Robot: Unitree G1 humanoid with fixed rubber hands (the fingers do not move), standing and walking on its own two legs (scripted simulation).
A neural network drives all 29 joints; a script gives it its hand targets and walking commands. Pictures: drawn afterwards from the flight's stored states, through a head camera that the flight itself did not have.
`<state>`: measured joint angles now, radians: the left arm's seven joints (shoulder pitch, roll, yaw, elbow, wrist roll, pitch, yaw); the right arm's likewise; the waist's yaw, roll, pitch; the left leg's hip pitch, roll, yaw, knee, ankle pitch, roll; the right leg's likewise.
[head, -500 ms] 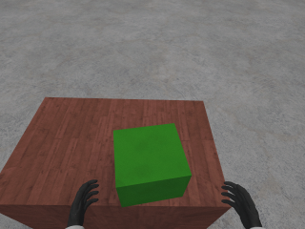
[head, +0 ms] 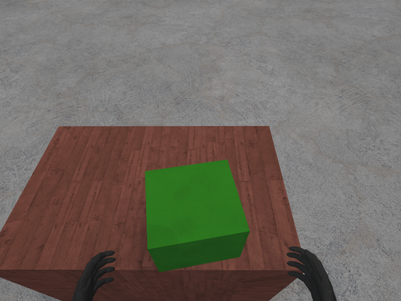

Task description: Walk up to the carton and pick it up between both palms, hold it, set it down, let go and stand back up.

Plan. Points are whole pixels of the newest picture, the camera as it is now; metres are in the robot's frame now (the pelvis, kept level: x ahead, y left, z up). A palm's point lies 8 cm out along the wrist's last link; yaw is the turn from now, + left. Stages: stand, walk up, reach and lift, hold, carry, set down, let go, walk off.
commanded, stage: set down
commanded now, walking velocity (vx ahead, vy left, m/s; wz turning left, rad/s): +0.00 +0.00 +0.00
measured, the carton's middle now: (193, 215) +0.34 +0.05 -0.12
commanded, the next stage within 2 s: let go in 1.08 s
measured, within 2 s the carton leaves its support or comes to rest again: neither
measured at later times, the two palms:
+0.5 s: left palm (82, 300) +0.13 +0.25 -0.08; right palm out of the picture +0.13 -0.21 -0.07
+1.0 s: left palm (80, 297) +0.14 +0.26 -0.08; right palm out of the picture +0.13 -0.20 -0.08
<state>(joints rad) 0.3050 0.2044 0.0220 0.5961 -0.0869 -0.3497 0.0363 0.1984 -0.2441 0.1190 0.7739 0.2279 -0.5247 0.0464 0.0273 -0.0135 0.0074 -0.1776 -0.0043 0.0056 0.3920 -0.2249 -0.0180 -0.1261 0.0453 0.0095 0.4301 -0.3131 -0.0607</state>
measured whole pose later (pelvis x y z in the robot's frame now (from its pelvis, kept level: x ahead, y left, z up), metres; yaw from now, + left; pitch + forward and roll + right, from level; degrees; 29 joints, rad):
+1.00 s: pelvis -0.03 +0.04 +0.00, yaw -2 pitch -3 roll +0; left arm 0.18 0.20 -0.01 0.56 -0.03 0.10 0.04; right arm 0.15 -0.21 -0.03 0.74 -0.01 -0.18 0.05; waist 0.01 0.00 0.06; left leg -0.14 -0.01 0.04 0.39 -0.20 0.03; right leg -0.07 0.03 0.04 0.37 -0.24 -0.02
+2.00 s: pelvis -0.02 +0.02 +0.00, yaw -4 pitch -1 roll -1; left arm 0.31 0.20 0.03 0.81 0.03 0.01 0.02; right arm 0.29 -0.23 -0.06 0.89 -0.02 0.04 -0.01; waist -0.01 -0.01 0.02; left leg -0.20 0.03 0.07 0.48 -0.26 0.01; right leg -0.14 0.07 0.05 0.44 -0.28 -0.04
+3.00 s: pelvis -0.02 +0.07 +0.00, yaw -6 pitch -1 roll +0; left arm 0.33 0.10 -0.03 1.18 0.01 0.00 0.05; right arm 0.35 -0.11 -0.02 1.13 -0.01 0.00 -0.03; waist -0.02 -0.01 0.01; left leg -0.15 -0.04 0.11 0.39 -0.22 0.08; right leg -0.13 -0.01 0.11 0.40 -0.26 0.04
